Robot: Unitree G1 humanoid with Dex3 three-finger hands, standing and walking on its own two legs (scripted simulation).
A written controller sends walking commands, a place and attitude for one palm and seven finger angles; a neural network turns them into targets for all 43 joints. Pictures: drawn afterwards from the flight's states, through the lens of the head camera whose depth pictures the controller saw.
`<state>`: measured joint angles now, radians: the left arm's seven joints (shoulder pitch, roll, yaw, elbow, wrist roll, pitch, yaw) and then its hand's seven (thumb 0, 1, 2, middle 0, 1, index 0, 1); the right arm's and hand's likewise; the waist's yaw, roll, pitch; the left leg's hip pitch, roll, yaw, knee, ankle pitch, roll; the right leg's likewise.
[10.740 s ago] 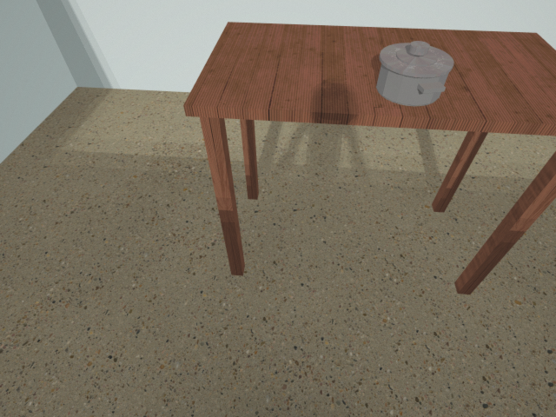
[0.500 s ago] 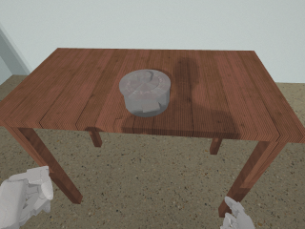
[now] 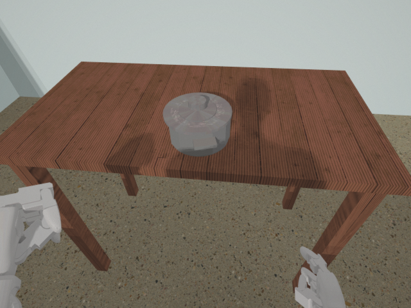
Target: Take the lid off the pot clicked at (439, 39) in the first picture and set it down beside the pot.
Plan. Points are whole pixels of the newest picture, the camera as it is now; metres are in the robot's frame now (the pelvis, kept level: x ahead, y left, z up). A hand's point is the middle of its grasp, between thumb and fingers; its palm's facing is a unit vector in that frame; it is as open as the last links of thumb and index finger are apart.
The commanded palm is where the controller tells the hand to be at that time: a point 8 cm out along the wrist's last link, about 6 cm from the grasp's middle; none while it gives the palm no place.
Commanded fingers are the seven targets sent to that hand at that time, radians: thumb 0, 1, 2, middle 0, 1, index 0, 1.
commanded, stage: raise the hand higher, near the body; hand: left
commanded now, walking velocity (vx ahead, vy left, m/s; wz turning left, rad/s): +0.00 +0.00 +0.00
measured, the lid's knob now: (197, 102) +0.52 +0.10 +0.15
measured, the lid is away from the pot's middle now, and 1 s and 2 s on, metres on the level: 0.00 0.00 0.00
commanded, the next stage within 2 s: reach forward and open the fingers in 0.10 s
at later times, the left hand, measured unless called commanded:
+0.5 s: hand (49, 198) +0.20 +0.26 +0.18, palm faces +0.22 -0.09 -0.97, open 2.9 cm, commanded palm +0.16 +0.26 +0.23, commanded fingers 0.00 0.42 1.24 -1.19 -0.93 -1.19 -0.93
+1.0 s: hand (60, 180) +0.23 +0.25 +0.20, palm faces -0.06 -0.02 -1.00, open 7.5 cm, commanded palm +0.20 +0.25 +0.26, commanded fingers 0.00 -0.39 1.74 -0.90 -0.08 -0.90 -0.08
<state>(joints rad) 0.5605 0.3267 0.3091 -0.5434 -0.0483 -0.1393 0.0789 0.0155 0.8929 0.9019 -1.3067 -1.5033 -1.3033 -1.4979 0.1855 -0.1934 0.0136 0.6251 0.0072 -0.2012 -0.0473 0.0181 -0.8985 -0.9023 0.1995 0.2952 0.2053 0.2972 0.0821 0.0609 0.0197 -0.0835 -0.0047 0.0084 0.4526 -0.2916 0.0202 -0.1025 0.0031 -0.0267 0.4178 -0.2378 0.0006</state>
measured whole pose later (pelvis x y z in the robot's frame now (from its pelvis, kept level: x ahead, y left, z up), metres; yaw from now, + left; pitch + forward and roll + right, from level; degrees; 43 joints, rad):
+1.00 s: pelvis -0.04 +0.00 +0.00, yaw +1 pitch -3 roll +0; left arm -0.05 0.73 0.10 -0.29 0.69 0.16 -0.42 0.00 -0.12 1.56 -1.02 -0.39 -1.02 -0.38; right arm 0.12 -0.30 0.04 0.59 0.05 0.03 0.00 0.02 -0.90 -0.90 0.20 0.29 0.20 0.30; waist 0.08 0.14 0.00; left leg -0.17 -0.03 0.00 0.43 -0.21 0.02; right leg -0.20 -0.02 -0.04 0.44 -0.19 0.00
